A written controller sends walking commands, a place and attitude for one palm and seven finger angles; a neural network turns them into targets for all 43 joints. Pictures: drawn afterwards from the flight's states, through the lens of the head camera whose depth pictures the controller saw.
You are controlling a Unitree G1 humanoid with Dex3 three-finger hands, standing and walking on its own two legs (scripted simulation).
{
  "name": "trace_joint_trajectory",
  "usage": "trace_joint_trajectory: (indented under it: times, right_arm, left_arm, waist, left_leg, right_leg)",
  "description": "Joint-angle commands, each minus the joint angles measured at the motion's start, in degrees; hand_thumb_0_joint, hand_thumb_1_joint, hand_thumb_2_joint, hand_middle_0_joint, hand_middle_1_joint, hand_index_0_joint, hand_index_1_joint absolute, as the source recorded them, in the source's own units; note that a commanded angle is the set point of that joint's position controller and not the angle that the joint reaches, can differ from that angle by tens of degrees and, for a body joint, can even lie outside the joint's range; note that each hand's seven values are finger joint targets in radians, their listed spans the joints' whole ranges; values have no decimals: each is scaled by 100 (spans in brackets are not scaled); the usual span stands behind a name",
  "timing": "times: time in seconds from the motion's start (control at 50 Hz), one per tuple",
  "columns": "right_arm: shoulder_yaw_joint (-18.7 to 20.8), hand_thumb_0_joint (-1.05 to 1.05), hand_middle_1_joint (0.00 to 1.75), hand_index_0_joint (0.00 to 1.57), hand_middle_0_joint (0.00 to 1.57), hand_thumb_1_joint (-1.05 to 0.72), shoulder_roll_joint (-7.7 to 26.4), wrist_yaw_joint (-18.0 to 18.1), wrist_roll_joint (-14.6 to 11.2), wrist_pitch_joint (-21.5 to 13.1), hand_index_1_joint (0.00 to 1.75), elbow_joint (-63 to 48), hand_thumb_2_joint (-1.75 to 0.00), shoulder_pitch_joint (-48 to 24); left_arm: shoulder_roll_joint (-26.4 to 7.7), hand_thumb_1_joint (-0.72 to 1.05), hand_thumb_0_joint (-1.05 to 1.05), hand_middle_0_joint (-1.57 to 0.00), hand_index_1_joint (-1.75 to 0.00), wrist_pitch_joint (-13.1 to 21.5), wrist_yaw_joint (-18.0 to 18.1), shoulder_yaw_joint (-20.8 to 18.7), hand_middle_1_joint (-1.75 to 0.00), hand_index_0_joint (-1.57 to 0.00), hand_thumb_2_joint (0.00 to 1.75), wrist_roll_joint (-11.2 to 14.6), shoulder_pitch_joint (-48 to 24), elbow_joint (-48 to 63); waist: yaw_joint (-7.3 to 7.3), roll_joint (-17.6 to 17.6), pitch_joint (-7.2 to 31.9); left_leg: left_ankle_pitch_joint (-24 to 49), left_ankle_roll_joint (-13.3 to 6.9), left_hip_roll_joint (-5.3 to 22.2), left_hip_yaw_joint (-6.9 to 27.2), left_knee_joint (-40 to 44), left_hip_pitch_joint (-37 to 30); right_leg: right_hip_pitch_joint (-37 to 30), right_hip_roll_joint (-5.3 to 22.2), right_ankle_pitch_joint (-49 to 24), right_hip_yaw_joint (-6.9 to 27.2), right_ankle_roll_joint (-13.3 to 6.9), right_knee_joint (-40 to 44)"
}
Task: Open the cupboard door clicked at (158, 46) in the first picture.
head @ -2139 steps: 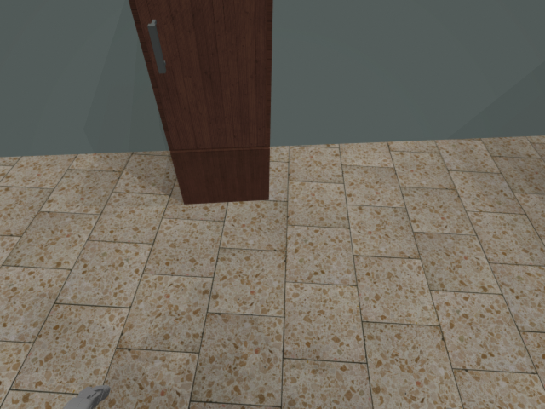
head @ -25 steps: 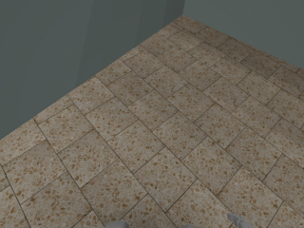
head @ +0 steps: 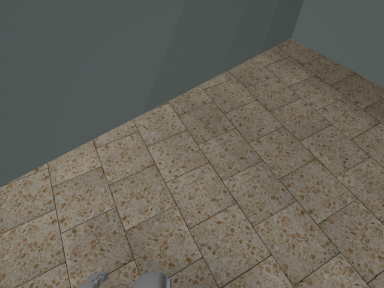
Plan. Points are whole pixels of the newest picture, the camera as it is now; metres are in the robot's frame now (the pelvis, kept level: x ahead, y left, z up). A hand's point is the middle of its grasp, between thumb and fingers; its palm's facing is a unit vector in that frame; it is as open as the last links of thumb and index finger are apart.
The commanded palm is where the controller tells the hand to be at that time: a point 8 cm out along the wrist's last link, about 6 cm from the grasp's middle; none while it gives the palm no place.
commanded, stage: turn to face it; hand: left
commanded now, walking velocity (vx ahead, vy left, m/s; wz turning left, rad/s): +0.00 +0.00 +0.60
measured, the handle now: out of the picture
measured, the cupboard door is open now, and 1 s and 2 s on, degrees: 41 41 41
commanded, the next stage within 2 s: none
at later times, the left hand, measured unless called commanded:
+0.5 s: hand out of the picture +0.05 +0.22 -0.16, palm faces +0.30 -0.90 -0.31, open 7.4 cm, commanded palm none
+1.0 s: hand out of the picture -0.03 +0.21 -0.18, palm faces +0.60 -0.76 -0.25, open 7.4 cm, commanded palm none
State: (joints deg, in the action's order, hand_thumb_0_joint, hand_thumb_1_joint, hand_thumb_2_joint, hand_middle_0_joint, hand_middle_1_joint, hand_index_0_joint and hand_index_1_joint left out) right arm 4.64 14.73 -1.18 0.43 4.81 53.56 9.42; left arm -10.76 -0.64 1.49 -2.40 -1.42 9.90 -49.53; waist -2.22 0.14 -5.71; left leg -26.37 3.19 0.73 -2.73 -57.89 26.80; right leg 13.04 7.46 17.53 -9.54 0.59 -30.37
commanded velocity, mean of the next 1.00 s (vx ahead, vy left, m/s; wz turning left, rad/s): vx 0.00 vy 0.00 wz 0.60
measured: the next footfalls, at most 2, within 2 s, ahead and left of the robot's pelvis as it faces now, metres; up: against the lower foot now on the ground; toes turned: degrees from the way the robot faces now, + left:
left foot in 0.14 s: +0.06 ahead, +0.13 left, +0.00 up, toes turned +11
right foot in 0.48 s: +0.09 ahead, -0.13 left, +0.00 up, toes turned +14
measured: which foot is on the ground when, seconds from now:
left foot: up 0.00-0.12, down 0.14-0.48, up 0.50-0.82, down 0.84-1.00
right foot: down 0.00-0.14, up 0.16-0.46, down 0.48-0.84, up 0.86-1.00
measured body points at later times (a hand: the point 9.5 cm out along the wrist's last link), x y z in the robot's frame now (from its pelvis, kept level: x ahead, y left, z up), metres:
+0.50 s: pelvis +0.02 -0.02 -0.01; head +0.07 -0.02 +0.43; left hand +0.04 +0.27 -0.14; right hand +0.16 -0.25 -0.17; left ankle +0.02 +0.12 -0.74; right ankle +0.05 -0.14 -0.74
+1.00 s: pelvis +0.04 -0.01 -0.01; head +0.07 +0.04 +0.44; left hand -0.06 +0.25 -0.16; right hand +0.28 -0.15 -0.14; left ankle -0.01 +0.09 -0.74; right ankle +0.09 -0.15 -0.67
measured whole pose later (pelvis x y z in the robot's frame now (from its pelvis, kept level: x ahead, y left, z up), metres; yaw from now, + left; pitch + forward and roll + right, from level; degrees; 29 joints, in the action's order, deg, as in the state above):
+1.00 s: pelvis +0.04 -0.01 -0.01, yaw +36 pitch +1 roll +0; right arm 2.8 12.6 0.0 1.1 1.8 50.7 6.5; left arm -14.5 -3.8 0.9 -4.5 -1.0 10.4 -52.2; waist 0.1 2.5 -6.2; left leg -15.5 -1.6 -1.1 -1.2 -33.2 18.8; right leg 27.1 6.7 27.2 -2.9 4.1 -63.6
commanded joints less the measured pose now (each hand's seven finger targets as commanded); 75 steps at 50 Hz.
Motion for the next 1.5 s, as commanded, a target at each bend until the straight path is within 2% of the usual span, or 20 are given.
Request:
trace_joint_trajectory:
  times: [0.0,0.08,0.12,0.22,0.42,0.44,0.46,0.48,0.5,0.58,0.74,0.8,0.82,0.86,0.92,1.14,1.16,1.2,1.3,1.48]
  right_arm:
    - [-44,0,30,20,20,-90,66,-75,-2,-258,30,-599,-90,-508]
    - [74,0,30,20,20,-90,518,-42,48,-328,30,-455,-90,302]
    - [345,0,30,20,20,-90,1546,76,92,-338,30,-324,-90,1090]
    - [163,0,30,20,20,-90,982,197,115,-374,30,-558,-90,21]
    - [242,0,30,20,20,-90,973,135,86,-275,30,-654,-90,-316]
    - [220,0,30,20,20,-90,762,117,43,-266,30,-718,-90,-355]
    - [161,0,30,20,20,-90,353,93,5,-270,30,-817,-90,-276]
    - [184,0,30,20,20,-90,524,61,40,-278,30,-868,-90,-450]
    - [200,0,30,20,20,-90,536,26,57,-252,30,-855,-90,-336]
    - [107,0,30,20,20,-90,306,-30,44,-168,30,-545,-90,-249]
    - [-49,0,30,20,20,-90,106,-53,-2,-275,30,-636,-90,-650]
    - [76,0,30,20,20,-90,548,-27,62,-344,30,-456,-90,171]
    - [262,0,30,20,20,-90,1246,25,114,-396,30,-391,-90,643]
    - [291,0,30,20,20,-90,1479,120,82,-323,30,-240,-90,1002]
    - [170,0,30,20,20,-90,1017,212,104,-366,30,-534,-90,58]
    - [229,0,30,20,20,-90,980,143,86,-297,30,-647,-90,-357]
    - [211,0,30,20,20,-90,787,125,40,-299,30,-685,-90,-370]
    - [178,0,30,20,20,-90,474,78,10,-302,30,-853,-90,-342]
    - [91,0,30,20,20,-90,316,-24,32,-188,30,-547,-90,-267]
    - [-24,0,30,20,20,-90,217,-55,22,-278,30,-598,-90,-361]
  left_arm:
    - [-1276,90,0,-20,-30,134,39,-371,-30,-20,90,-42,488,230]
    - [-1267,90,0,-20,-30,83,-30,-398,-30,-20,90,71,310,265]
    - [-657,90,0,-20,-30,-3,-55,-202,-30,-20,90,93,-183,674]
    - [-772,90,0,-20,-30,-118,-105,-294,-30,-20,90,28,-142,360]
    - [-746,90,0,-20,-30,-10,-81,-300,-30,-20,90,70,544,224]
    - [-1005,90,0,-20,-30,43,-42,-371,-30,-20,90,34,780,192]
    - [-1548,90,0,-20,-30,95,12,-480,-30,-20,90,-55,904,206]
    - [-1674,90,0,-20,-30,82,39,-437,-30,-20,90,-31,714,300]
    - [-1463,90,0,-20,-30,67,49,-376,-30,-20,90,3,338,404]
    - [-934,90,0,-20,-30,145,47,-234,-30,-20,90,26,110,409]
    - [-1307,90,0,-20,-30,135,32,-402,-30,-20,90,-32,740,112]
    - [-1241,90,0,-20,-30,119,-31,-401,-30,-20,90,67,486,181]
    - [-831,90,0,-20,-30,85,-78,-317,-30,-20,90,124,373,420]
    - [-839,90,0,-20,-30,-39,-21,-233,-30,-20,90,65,-211,715]
    - [-826,90,0,-20,-30,-107,-64,-289,-30,-20,90,32,-194,397]
    - [-750,90,0,-20,-30,-1,-90,-292,-30,-20,90,65,451,302]
    - [-970,90,0,-20,-30,62,-54,-350,-30,-20,90,46,683,274]
    - [-1724,90,0,-20,-30,115,27,-456,-30,-20,90,-36,720,324]
    - [-996,90,0,-20,-30,132,59,-251,-30,-20,90,15,98,425]
    - [-1370,90,0,-20,-30,108,-8,-403,-30,-20,90,10,599,168]
  waist:
    - [471,1138,867]
    - [-38,400,1161]
    - [-481,-1764,1415]
    - [47,-1027,730]
    - [372,-788,885]
    - [516,-154,898]
    - [598,1568,948]
    - [601,1795,751]
    - [362,1020,589]
    - [147,1270,636]
    - [470,1208,866]
    - [-44,443,1256]
    - [-312,-1379,1512]
    - [-413,-1029,1404]
    - [-61,-1086,839]
    - [381,-847,931]
    - [510,-301,1036]
    - [597,1880,1010]
    - [182,1399,642]
    - [293,1108,895]
  left_leg:
    - [7,-4,-11,-352,1495,-69]
    - [1904,-230,88,-145,3286,-1904]
    - [4990,-1619,2368,2809,3633,-2872]
    - [2178,-1181,1376,1722,3926,-1386]
    - [1475,-918,787,1954,3378,-367]
    - [992,-649,383,1657,2808,234]
    - [-197,-189,-426,703,1359,1173]
    - [-844,-157,-365,549,-195,975]
    - [-515,-198,-163,746,-799,771]
    - [162,36,34,310,-892,769]
    - [226,-76,-100,-399,1960,-185]
    - [2197,-314,104,-89,3356,-2127]
    - [4285,-1092,1685,2062,3422,-3243]
    - [4858,-1837,2354,2330,3429,-2868]
    - [2810,-1357,1534,1889,3816,-1682]
    - [2110,-939,769,1910,3234,-607]
    - [1683,-686,435,1705,2748,-100]
    - [-932,-121,-430,508,-65,820]
    - [-31,31,60,311,-805,761]
    - [787,-138,-189,-452,2395,-813]
  right_leg:
    - [-1260,1257,-3704,461,-611,349]
    - [-162,1100,-2577,-33,-64,-983]
    - [2141,-61,2175,292,450,-3280]
    - [1923,-56,693,942,369,-3551]
    - [-353,-657,-129,601,265,-63]
    - [-1009,-187,-10,1065,155,825]
    - [-1469,1358,440,2801,-405,1629]
    - [-592,2162,35,3265,-882,1836]
    - [-110,2007,-19,2679,-1003,1773]
    - [-702,1033,-2882,979,-660,983]
    - [-1496,1299,-4343,345,-551,118]
    - [-262,1058,-3215,-127,-34,-1332]
    - [1512,218,388,-260,390,-2682]
    - [2156,55,1977,787,333,-3789]
    - [2008,27,932,993,384,-3735]
    - [-251,-661,-161,590,310,-128]
    - [-994,-299,-387,947,235,727]
    - [-968,2173,-933,3115,-836,1623]
    - [-828,1114,-3250,973,-672,896]
    - [-953,1218,-3628,155,-342,-113]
